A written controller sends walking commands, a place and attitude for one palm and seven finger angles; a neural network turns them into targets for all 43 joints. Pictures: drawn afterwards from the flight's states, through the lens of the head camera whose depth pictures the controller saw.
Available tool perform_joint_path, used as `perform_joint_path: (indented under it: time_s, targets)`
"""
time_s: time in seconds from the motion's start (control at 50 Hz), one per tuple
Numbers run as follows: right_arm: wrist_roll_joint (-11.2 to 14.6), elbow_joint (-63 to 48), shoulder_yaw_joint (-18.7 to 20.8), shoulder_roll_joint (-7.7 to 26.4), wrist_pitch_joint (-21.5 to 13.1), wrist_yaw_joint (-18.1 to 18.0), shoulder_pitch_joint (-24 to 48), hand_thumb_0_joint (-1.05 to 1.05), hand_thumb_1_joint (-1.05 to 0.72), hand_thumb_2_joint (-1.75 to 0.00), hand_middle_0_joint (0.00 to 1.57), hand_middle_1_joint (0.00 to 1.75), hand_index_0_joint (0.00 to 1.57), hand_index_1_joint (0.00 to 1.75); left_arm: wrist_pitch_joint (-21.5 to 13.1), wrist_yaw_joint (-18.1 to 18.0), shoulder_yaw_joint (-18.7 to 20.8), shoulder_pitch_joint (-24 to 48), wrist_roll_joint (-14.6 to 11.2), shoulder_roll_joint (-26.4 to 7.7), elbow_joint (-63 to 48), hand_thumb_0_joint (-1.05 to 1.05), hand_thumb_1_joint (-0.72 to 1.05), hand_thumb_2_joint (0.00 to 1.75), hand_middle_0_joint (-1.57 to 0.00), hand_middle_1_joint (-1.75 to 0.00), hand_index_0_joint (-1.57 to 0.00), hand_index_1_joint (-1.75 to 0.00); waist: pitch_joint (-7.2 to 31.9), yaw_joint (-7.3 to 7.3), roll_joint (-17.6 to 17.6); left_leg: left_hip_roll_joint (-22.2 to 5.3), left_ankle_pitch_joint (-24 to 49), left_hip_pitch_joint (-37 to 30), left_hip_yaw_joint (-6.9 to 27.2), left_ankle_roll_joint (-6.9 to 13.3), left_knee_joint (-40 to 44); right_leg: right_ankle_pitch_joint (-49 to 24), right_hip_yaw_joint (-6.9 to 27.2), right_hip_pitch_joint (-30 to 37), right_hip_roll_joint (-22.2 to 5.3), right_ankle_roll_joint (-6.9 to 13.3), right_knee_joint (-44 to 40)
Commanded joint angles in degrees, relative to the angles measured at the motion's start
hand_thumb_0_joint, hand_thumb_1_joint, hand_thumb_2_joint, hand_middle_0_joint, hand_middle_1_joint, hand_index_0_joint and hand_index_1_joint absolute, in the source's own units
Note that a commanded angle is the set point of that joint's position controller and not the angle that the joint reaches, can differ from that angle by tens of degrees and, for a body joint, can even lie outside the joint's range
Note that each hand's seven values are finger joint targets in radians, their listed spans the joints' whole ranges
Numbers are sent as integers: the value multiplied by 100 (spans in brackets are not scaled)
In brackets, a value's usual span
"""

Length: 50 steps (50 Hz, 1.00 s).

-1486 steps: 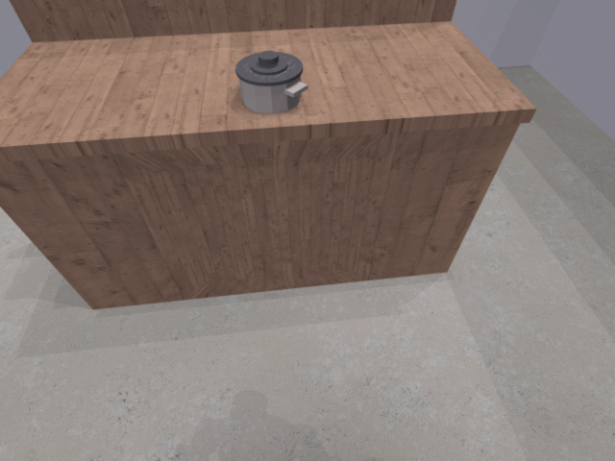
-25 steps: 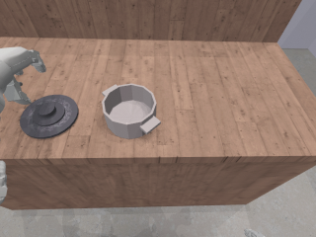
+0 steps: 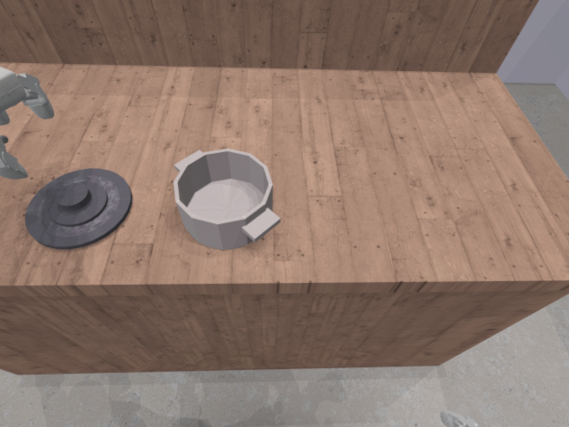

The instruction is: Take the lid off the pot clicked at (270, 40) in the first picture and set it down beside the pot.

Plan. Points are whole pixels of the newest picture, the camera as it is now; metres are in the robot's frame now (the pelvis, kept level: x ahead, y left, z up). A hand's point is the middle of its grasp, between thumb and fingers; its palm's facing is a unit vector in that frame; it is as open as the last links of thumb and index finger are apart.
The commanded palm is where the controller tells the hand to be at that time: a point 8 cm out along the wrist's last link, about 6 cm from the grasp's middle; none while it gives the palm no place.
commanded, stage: draw the hand back to the body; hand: left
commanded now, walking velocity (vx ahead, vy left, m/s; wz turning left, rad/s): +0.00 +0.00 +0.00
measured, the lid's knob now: (73, 196) +0.45 +0.34 +0.02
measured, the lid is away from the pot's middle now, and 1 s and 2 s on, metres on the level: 0.24 0.24 0.24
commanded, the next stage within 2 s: none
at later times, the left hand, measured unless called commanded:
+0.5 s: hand (38, 153) +0.38 +0.28 +0.19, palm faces +0.17 -0.69 -0.70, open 11.0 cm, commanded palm +0.33 +0.32 +0.23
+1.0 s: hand (43, 164) +0.34 +0.25 +0.21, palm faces +0.52 -0.81 -0.27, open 9.5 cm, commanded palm +0.29 +0.28 +0.22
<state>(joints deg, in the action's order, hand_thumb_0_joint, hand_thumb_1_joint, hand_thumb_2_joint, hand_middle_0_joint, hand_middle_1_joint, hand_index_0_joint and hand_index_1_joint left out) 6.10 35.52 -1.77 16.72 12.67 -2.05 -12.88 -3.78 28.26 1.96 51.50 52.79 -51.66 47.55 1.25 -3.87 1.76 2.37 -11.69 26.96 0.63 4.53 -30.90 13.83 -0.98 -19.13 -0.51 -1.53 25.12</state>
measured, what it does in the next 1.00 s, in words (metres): shifts its weight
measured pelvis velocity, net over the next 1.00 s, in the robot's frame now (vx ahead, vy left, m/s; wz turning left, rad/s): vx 0.03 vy -0.06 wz -0.03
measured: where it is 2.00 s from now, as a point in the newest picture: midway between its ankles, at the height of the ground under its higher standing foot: outside the picture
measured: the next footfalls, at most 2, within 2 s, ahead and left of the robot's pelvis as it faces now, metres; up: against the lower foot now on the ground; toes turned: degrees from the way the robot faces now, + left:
none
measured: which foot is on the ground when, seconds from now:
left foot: down 0.00-1.00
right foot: down 0.00-1.00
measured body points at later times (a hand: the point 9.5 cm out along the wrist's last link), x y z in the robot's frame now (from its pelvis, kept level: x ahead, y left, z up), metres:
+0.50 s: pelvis +0.00 -0.01 +0.01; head +0.04 -0.01 +0.45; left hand +0.37 +0.32 +0.23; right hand +0.17 -0.24 -0.10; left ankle +0.03 +0.07 -0.73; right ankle -0.02 -0.15 -0.73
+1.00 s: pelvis +0.03 -0.06 +0.01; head +0.03 -0.07 +0.46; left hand +0.31 +0.29 +0.23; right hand +0.18 -0.32 -0.09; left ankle +0.03 +0.07 -0.73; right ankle -0.02 -0.15 -0.73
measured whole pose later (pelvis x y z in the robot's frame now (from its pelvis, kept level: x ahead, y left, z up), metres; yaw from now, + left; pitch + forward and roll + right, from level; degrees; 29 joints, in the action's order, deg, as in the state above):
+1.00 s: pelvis +0.03 -0.06 +0.01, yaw -2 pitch -2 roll +0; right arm 3.4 39.5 -0.9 16.9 -2.3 -3.4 -10.9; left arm -4.4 -5.3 25.8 7.3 -5.7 -27.2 5.0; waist -2.1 1.3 2.5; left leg -0.9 -12.8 8.9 0.1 -0.1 -23.6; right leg 15.2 0.2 -3.0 2.6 2.0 20.2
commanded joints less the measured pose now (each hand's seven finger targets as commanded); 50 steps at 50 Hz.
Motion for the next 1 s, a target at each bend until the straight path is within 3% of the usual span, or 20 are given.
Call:
perform_joint_path:
  time_s: [0.0,0.06,0.1,0.16,0.2,0.24,0.28,0.36,0.38,0.4,0.42,0.46,0.5,0.54,0.56,0.6,0.68,0.76,0.86,0.98]
  targets:
    - [-63,-693,337,866,-117,-16,128,0,-90,-90,20,30,20,30,-40,-246,698,1781,-160,-1778,-1618,0,-7,76,-40,-77,-40,-77,2401,76,899,-139,2380,-2559,344,-13,104,-901,-294,-275,401,399,-210]
    - [-40,-768,319,962,-90,11,211,0,-90,-90,20,30,20,30,52,-178,940,1399,-355,-2014,-1578,0,-7,76,-40,-77,-40,-77,2127,131,511,-115,1821,-2096,242,6,210,-948,-278,24,355,404,-222]
    - [-30,-811,311,891,-59,3,336,0,-90,-90,20,30,20,30,88,-170,760,1816,-311,-1869,-2155,0,-7,76,-40,-77,-40,-77,2259,101,623,-94,1771,-2248,275,29,237,-869,-293,-14,363,388,-228]
    - [-81,-899,328,899,-141,16,367,0,-90,-90,20,30,20,30,39,-241,1232,1303,-355,-2228,-2579,0,-7,76,-40,-77,-40,-77,2499,197,835,-113,2344,-2578,395,5,170,-990,-275,44,360,421,-238]
    - [-69,-831,290,849,-135,17,356,0,-90,-90,20,30,20,30,115,-206,1208,715,-463,-1977,-2093,0,-7,76,-40,-77,-40,-77,2065,206,449,-102,1922,-2195,326,7,226,-897,-319,72,368,383,-241]
    - [-56,-923,283,837,-126,32,549,0,-90,-90,20,30,20,30,157,-175,1080,775,-542,-1861,-2613,0,-7,76,-40,-77,-40,-77,2112,248,462,-92,1615,-2175,322,9,302,-822,-300,165,327,383,-232]
    - [-77,-997,294,774,-154,58,667,0,-90,-90,20,30,20,30,167,-203,941,767,-544,-1692,-3175,0,-7,76,-40,-77,-40,-77,2220,235,845,-110,1923,-2442,391,3,282,-777,-298,74,332,394,-251]
    - [-98,-982,259,816,-182,44,748,0,-90,-90,20,30,20,30,245,-219,1247,269,-683,-1839,-3279,0,-7,76,-40,-77,-40,-77,2003,278,653,-106,1629,-2273,366,-19,364,-758,-299,187,306,402,-313]
    - [-15,-1383,199,350,-680,-44,63,0,-90,-90,20,30,20,30,-295,-1280,1608,1032,-4141,275,-4017,0,-7,76,-40,-77,-40,-77,1704,41,594,-541,669,-3414,602,-233,625,-246,-316,-270,294,535,-422]
    - [-83,-1159,123,558,-864,-152,281,0,-90,-90,20,30,20,30,-345,-1859,1450,71,-4395,339,-3425,0,-7,76,-40,-77,-40,-77,1418,113,333,-784,-98,-3560,952,-269,921,177,-211,-351,268,526,-473]
    - [-116,-1120,128,622,-991,-256,351,0,-90,-90,20,30,20,30,-346,-2269,1832,-509,-4881,303,-3269,0,-7,76,-40,-77,-40,-77,1343,235,-64,-742,-427,-3232,854,-238,1082,86,-115,-9,233,515,-591]
    - [-169,-804,79,743,-1143,-344,465,0,-90,-90,20,30,20,30,-363,-2769,2135,-446,-5351,111,-3219,0,-7,76,-40,-77,-40,-77,1042,252,-410,-615,-534,-2624,510,-191,1160,-145,-11,474,190,449,-740]
    - [-215,-764,63,710,-1356,-369,557,0,-90,-90,20,30,20,30,-526,-3070,2314,26,-5456,19,-4162,0,-4,76,-39,-76,-39,-76,1392,318,395,-571,1,-2875,459,-262,1220,-442,-20,768,174,459,-721]
    - [-277,-701,50,624,-1576,-339,605,0,-90,-90,20,30,20,30,-617,-3278,2498,-260,-5507,101,-4719,0,1,77,-38,-73,-38,-73,1475,413,1252,-559,664,-3201,450,-351,1171,-725,-33,907,191,492,-713]
    - [-326,-616,71,664,-1645,-310,579,0,-90,-90,20,30,20,30,-656,-3379,2796,-559,-5517,-120,-4774,0,3,77,-38,-72,-38,-72,1357,438,1194,-553,835,-3072,371,-344,1102,-867,-9,1028,184,499,-730]
    - [-343,-557,75,589,-1693,-265,575,0,-90,-90,20,30,20,30,-579,-3412,2584,-1279,-5616,474,-4452,0,8,78,-37,-70,-37,-70,1010,450,881,-506,1059,-2760,232,-343,1081,-1085,-70,1142,208,480,-707]
    - [-361,-572,176,616,-1800,-184,648,0,-90,-90,20,30,20,30,-594,-3428,2801,-1969,-5700,512,-5059,0,17,80,-35,-65,-35,-65,1306,510,730,-465,1806,-2876,30,-275,876,-1645,-40,1361,198,433,-631]
    - [-315,-522,250,633,-1770,-149,694,0,-90,-90,20,30,20,30,-463,-3400,2794,-2369,-5790,648,-5070,0,27,81,-33,-60,-33,-60,1043,449,116,-396,1746,-2660,-135,-201,751,-1980,-33,1403,168,375,-612]
    - [-286,-538,264,606,-1799,-176,870,0,-90,-90,20,30,20,30,-473,-3417,2902,-2479,-5840,553,-5661,0,39,83,-30,-55,-30,-55,1175,490,374,-283,1730,-2821,-232,-144,680,-2263,50,1517,118,328,-629]
    - [-306,-481,286,580,-1816,-199,946,0,-90,-90,20,30,20,30,-451,-3430,2967,-3147,-5900,722,-5585,0,54,85,-27,-48,-27,-48,902,558,155,-228,1638,-2747,-298,-112,668,-2529,105,1509,92,277,-664]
